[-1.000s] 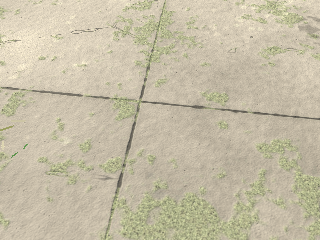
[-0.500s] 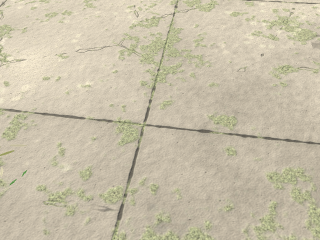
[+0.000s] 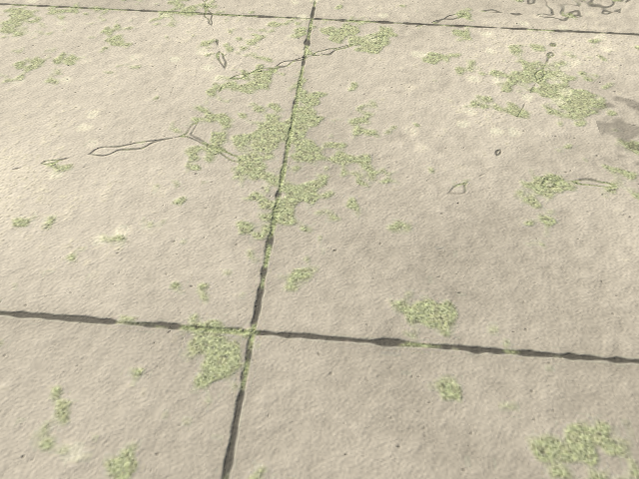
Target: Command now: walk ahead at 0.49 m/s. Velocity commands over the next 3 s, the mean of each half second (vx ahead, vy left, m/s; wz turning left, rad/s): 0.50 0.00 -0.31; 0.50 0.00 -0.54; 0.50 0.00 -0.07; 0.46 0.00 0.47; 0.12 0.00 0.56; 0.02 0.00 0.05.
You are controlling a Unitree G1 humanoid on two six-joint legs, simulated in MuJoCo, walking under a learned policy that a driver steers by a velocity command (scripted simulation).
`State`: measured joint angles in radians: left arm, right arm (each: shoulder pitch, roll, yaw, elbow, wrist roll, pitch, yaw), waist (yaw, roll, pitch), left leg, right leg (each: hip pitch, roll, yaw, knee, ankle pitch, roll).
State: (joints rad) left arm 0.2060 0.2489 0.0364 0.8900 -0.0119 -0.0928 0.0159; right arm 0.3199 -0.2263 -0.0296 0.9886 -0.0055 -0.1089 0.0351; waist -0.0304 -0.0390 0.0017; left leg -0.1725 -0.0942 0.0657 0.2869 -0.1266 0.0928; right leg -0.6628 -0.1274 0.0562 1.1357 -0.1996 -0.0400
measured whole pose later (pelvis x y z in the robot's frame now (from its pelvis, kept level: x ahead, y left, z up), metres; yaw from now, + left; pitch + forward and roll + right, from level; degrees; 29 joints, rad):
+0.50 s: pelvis +0.28 -0.10 +0.00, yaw -11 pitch +2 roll +1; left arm 0.28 0.24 0.05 0.81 0.00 -0.08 -0.03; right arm 0.17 -0.28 -0.03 0.86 0.00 -0.13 0.00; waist 0.02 0.03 0.02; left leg -0.56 0.08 -0.05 1.12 -0.28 0.02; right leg -0.29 0.09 0.02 0.40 -0.14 -0.09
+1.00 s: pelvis +0.56 -0.12 +0.00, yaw -28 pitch +2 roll +1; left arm 0.29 0.29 0.07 0.74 -0.02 -0.04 0.01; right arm 0.22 -0.26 -0.06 0.80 -0.01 -0.12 0.01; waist -0.02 -0.05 0.00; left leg -0.26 -0.03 0.05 0.40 -0.17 0.04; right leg -0.54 -0.03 0.08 1.16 -0.34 -0.03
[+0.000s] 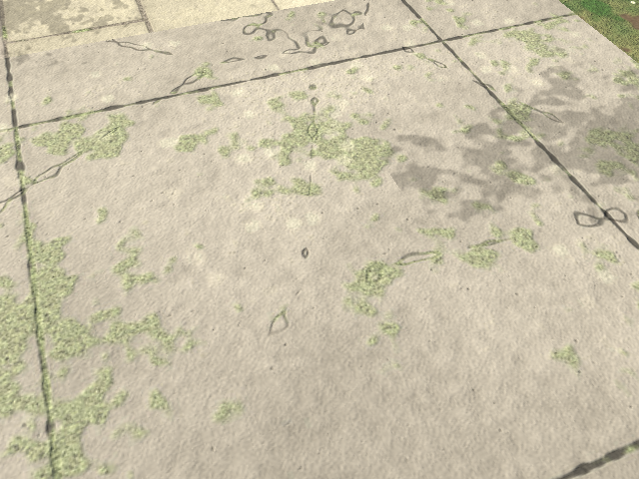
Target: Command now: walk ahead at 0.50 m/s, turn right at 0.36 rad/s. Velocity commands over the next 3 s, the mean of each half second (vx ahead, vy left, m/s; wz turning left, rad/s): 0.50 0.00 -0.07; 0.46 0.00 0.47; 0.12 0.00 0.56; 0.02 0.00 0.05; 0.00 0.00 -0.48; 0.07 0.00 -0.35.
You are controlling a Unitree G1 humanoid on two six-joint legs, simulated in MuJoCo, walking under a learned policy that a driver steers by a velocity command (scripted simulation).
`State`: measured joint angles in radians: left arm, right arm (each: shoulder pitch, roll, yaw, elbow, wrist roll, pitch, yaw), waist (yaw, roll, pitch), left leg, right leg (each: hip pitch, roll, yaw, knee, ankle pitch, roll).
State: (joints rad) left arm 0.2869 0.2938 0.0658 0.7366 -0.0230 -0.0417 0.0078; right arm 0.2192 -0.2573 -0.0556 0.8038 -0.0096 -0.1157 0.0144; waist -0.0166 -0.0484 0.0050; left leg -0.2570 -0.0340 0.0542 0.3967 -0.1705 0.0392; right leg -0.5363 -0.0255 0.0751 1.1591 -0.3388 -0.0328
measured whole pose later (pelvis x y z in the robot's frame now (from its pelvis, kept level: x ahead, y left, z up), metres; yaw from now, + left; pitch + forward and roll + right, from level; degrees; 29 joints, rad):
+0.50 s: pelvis +0.26 -0.06 +0.00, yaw +1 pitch +2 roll +0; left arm 0.22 0.24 0.05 0.72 0.01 -0.09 -0.02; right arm 0.29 -0.30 -0.05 0.88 0.03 -0.06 0.01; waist -0.01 0.04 0.02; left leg -0.51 0.08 -0.04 1.16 -0.33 0.01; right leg -0.28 0.01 -0.10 0.43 -0.18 -0.05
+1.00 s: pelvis +0.50 +0.02 -0.01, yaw +18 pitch +2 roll -1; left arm 0.21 0.29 0.06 0.79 -0.01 -0.10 0.02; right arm 0.16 -0.29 -0.08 0.72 0.01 -0.04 0.04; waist 0.00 -0.01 0.08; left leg -0.43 -0.07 0.02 0.57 -0.17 0.09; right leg -0.39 -0.04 0.02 1.26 -0.48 0.04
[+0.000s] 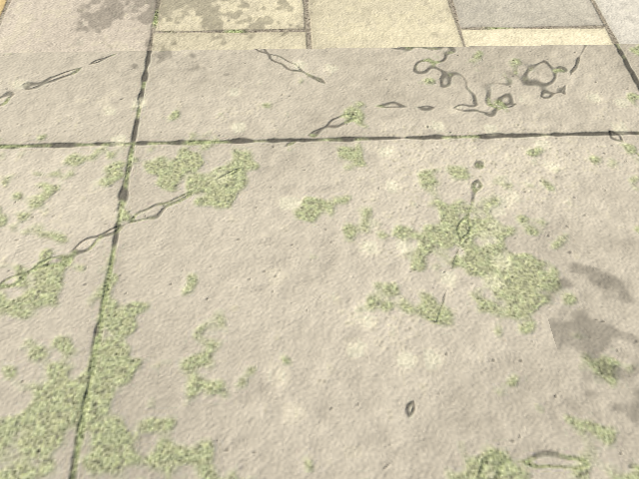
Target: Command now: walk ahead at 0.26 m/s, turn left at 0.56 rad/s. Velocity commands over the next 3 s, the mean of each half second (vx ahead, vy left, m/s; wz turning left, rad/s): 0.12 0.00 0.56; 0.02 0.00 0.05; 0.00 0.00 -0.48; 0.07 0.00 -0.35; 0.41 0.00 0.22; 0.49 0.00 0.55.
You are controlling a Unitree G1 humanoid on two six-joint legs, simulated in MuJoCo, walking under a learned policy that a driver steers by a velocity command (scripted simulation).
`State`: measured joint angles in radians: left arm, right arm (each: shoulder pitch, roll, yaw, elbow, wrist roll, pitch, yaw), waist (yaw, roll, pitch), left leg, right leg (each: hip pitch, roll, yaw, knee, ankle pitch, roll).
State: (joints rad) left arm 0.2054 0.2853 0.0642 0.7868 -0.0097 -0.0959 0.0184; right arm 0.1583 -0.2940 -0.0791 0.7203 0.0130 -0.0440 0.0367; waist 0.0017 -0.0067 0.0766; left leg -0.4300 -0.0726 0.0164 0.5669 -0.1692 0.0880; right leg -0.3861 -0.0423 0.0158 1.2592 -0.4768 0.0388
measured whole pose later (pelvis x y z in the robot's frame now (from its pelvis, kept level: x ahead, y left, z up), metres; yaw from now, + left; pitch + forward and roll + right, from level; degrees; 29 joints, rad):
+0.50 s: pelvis +0.14 -0.04 +0.01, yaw +18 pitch +2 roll +0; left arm 0.10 0.26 0.06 0.69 0.02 -0.04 0.01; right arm 0.17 -0.33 -0.08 0.65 0.01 0.04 -0.04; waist 0.00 0.03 0.03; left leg -0.46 -0.12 -0.15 1.12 -0.56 -0.05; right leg -0.37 0.01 0.03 0.49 -0.16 -0.01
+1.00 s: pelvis +0.15 +0.00 +0.00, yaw +16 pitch +0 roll +1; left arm 0.23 0.30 0.06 0.79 -0.01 0.01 0.00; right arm 0.20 -0.23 -0.04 0.69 -0.02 0.01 -0.04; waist 0.03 -0.02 0.02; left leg -0.22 -0.01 0.04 0.57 -0.35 0.02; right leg -0.38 -0.03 0.02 0.72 -0.37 0.02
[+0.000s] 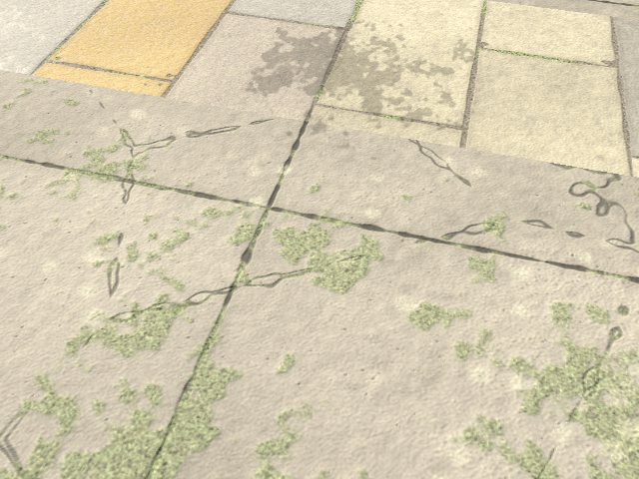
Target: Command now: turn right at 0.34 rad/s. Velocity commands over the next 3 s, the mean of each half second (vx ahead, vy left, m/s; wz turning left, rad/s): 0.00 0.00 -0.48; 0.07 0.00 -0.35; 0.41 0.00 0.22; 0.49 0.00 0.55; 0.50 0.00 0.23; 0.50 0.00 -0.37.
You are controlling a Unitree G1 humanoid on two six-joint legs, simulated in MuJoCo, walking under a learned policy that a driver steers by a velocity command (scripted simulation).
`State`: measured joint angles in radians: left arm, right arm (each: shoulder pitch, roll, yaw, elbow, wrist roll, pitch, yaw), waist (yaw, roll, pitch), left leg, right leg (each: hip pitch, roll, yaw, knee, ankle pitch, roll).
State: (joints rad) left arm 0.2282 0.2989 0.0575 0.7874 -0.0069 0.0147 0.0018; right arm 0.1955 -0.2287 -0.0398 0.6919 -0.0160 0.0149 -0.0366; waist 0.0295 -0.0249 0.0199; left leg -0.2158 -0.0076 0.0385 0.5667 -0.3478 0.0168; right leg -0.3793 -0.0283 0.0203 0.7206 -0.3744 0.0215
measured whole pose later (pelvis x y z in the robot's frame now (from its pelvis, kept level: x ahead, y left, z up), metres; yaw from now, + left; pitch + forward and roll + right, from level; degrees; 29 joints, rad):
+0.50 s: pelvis +0.01 -0.05 +0.02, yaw -16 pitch +2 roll +3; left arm 0.20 0.30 0.05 0.64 -0.01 0.02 0.03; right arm 0.10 -0.31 -0.09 0.70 0.00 0.02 -0.05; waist 0.02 0.02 0.04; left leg -0.51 -0.02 -0.12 0.94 -0.33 -0.10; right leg -0.29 0.09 0.14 0.44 -0.18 -0.08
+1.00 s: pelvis +0.05 -0.03 +0.02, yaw -27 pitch +1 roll -1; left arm 0.22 0.31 0.06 0.68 -0.01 0.01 0.01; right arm 0.26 -0.25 -0.04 0.74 0.01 -0.02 -0.02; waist -0.03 -0.02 0.00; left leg -0.17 0.00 -0.07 0.38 -0.22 0.02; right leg -0.38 0.01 0.05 0.82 -0.40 0.06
